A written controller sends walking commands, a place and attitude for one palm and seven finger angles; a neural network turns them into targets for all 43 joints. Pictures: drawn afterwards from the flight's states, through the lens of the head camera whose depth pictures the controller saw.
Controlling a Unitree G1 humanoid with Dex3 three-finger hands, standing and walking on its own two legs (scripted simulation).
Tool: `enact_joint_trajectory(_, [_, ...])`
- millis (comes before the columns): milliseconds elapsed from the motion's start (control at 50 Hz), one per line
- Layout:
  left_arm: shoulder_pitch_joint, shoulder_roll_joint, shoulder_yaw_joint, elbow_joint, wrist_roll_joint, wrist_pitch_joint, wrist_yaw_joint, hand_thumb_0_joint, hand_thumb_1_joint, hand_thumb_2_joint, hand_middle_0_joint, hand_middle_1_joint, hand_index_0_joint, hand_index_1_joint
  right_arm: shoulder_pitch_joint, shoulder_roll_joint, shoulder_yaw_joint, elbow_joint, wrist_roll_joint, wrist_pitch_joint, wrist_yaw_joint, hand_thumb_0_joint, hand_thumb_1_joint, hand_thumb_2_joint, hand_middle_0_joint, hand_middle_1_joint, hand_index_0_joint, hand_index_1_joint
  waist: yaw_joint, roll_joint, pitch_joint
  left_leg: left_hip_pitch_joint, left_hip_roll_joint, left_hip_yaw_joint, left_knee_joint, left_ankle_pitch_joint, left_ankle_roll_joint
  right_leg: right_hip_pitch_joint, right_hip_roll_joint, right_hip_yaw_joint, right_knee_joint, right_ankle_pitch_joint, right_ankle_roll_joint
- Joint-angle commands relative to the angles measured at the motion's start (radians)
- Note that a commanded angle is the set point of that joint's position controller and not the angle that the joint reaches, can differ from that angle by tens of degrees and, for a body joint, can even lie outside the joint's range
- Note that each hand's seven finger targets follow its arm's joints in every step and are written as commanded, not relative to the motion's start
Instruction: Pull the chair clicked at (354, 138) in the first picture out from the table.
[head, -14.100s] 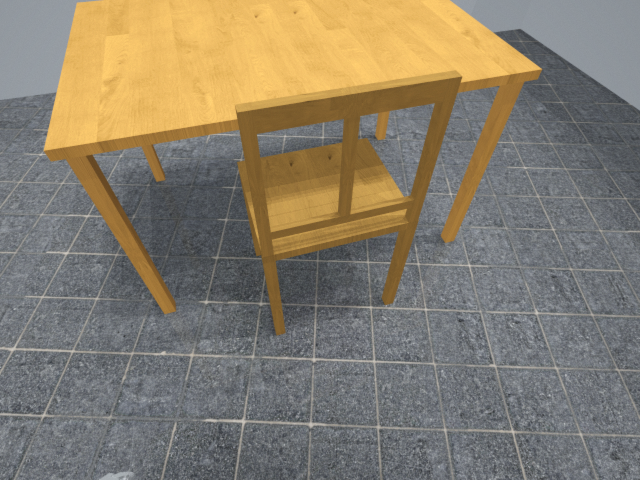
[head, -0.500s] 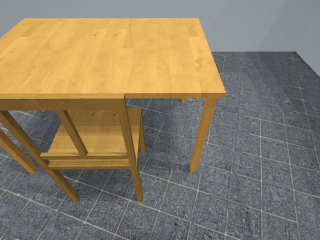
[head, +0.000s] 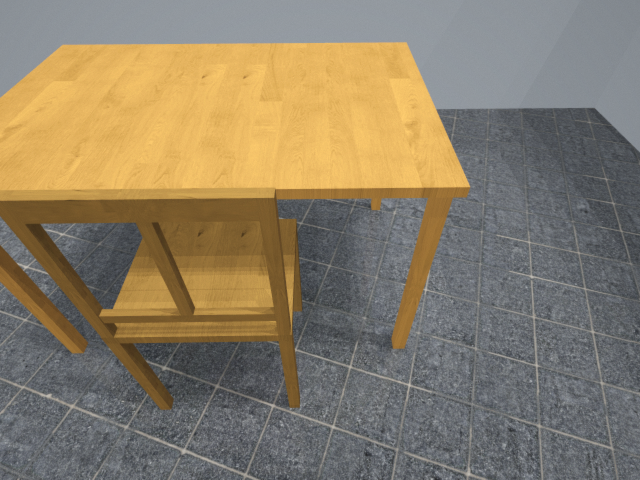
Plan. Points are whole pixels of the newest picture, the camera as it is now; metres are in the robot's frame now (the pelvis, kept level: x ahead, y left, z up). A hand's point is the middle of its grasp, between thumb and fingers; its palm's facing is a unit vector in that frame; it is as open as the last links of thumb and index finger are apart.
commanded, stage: look again from close up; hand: left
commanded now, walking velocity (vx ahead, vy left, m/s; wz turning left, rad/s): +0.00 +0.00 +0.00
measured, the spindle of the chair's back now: (169, 271) +0.48 +0.32 -0.09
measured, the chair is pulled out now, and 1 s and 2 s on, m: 0.00 0.00 0.00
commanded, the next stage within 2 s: shuffle to correct the standing spot in 0.78 s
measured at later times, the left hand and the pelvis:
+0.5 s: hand out of the picture +0.01 +0.16 -0.17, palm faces +0.02 -0.98 -0.17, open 7.4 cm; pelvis +0.01 +0.00 +0.00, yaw +0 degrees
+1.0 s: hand out of the picture +0.01 +0.16 -0.18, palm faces +0.04 -0.98 -0.17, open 7.4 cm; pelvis +0.01 -0.01 +0.00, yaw +0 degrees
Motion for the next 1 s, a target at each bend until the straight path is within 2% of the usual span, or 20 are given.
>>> enact_joint_trajectory(0, [0.058,0.089,0.015,-0.025,-0.001,-0.007,0.008,0.0,0.9,0.9,-0.2,-0.3,-0.2,-0.3,0.04,-0.107,-0.016,-0.025,0.0,-0.016,-0.01,0.0,-0.9,-0.9,0.2,0.3,0.2,0.3,0.01,-0.018,0.065,-0.091,0.131,-0.119,-0.15,0.093,0.008,0.03,-0.05,0.055,-0.066,0.084,-0.047])
enact_joint_trajectory(40, [0.051,0.094,0.016,-0.024,-0.001,-0.009,0.009,0.0,0.9,0.9,-0.2,-0.3,-0.2,-0.3,0.04,-0.103,-0.015,-0.017,0.001,-0.016,-0.011,0.0,-0.9,-0.9,0.2,0.3,0.2,0.3,0.008,-0.027,0.054,-0.078,0.128,-0.114,-0.141,0.132,0.007,0.041,-0.054,0.057,-0.066,0.111,-0.048])
enact_joint_trajectory(300, [0.056,0.09,0.015,-0.007,0.0,-0.008,0.01,0.0,0.9,0.9,-0.2,-0.3,-0.2,-0.3,0.023,-0.097,-0.017,0.015,0.003,-0.014,-0.013,0.0,-0.9,-0.9,0.2,0.3,0.2,0.3,0.006,-0.012,0.048,-0.036,0.128,-0.097,-0.132,0.164,0.003,0.034,-0.057,0.065,-0.078,0.139,-0.046])
enact_joint_trajectory(380, [0.057,0.09,0.015,-0.004,0.0,-0.009,0.01,0.0,0.9,0.9,-0.2,-0.3,-0.2,-0.3,0.022,-0.09,-0.018,0.022,0.005,-0.013,-0.014,0.0,-0.9,-0.9,0.2,0.3,0.2,0.3,0.006,-0.035,0.043,-0.027,0.129,-0.095,-0.126,0.185,0.003,0.045,-0.058,0.064,-0.082,0.161,-0.047])
enact_joint_trajectory(420, [0.056,0.088,0.016,-0.002,0.0,-0.009,0.011,0.0,0.9,0.9,-0.2,-0.3,-0.2,-0.3,0.022,-0.089,-0.018,0.026,0.005,-0.015,-0.015,0.0,-0.9,-0.9,0.2,0.3,0.2,0.3,0.007,-0.019,0.046,-0.028,0.126,-0.093,-0.123,0.2,0.002,0.047,-0.062,0.065,-0.081,0.173,-0.047])
enact_joint_trajectory(480, [0.063,0.088,0.015,0.0,0.0,-0.01,0.011,0.0,0.9,0.9,-0.2,-0.3,-0.2,-0.3,0.02,-0.084,-0.018,0.03,0.006,-0.013,-0.015,0.0,-0.9,-0.9,0.2,0.3,0.2,0.3,0.008,-0.033,0.044,-0.015,0.129,-0.091,-0.119,0.199,0.002,0.045,-0.061,0.065,-0.086,0.176,-0.047])
enact_joint_trajectory(540, [0.062,0.083,0.014,0.002,0.0,-0.009,0.011,0.0,0.9,0.9,-0.2,-0.3,-0.2,-0.3,0.021,-0.082,-0.017,0.033,0.005,-0.01,-0.014,0.0,-0.9,-0.9,0.2,0.3,0.2,0.3,0.007,-0.027,0.065,-0.033,0.125,-0.09,-0.128,0.163,0.0,0.037,-0.063,0.07,-0.095,0.153,-0.048])
enact_joint_trajectory(580, [0.065,0.087,0.014,0.002,0.0,-0.01,0.011,0.0,0.9,0.9,-0.2,-0.3,-0.2,-0.3,0.02,-0.078,-0.017,0.037,0.005,-0.011,-0.014,0.0,-0.9,-0.9,0.2,0.3,0.2,0.3,0.008,-0.03,0.051,-0.021,0.127,-0.09,-0.127,0.174,0.001,0.044,-0.062,0.068,-0.096,0.162,-0.049])
enact_joint_trajectory(860, [0.074,0.078,0.014,-0.001,-0.001,-0.01,0.011,0.0,0.9,0.9,-0.2,-0.3,-0.2,-0.3,0.032,-0.07,-0.016,0.045,0.005,-0.008,-0.014,0.0,-0.9,-0.9,0.2,0.3,0.2,0.3,0.009,-0.029,0.066,-0.035,0.124,-0.09,-0.135,0.143,-0.003,0.04,-0.061,0.073,-0.111,0.136,-0.051])
enact_joint_trajectory(920, [0.075,0.101,0.032,-0.016,0.001,-0.002,0.013,0.0,0.9,0.9,-0.2,-0.3,-0.2,-0.3,0.031,-0.077,-0.019,0.03,0.004,0.007,-0.01,0.0,-0.9,-0.9,0.2,0.3,0.2,0.3,0.017,-0.021,0.068,-0.085,0.105,-0.079,-0.087,0.096,-0.005,0.044,-0.089,0.081,-0.086,0.078,-0.063])
enact_joint_trajectory(980, [0.085,0.14,0.054,-0.036,0.003,0.007,0.014,0.0,0.9,0.9,-0.2,-0.3,-0.2,-0.3,0.017,-0.077,-0.029,-0.006,0.0,0.027,-0.005,0.0,-0.9,-0.9,0.2,0.3,0.2,0.3,0.026,-0.084,0.075,-0.154,0.062,-0.048,-0.004,-0.007,-0.014,0.035,-0.159,0.151,-0.119,-0.046,-0.102])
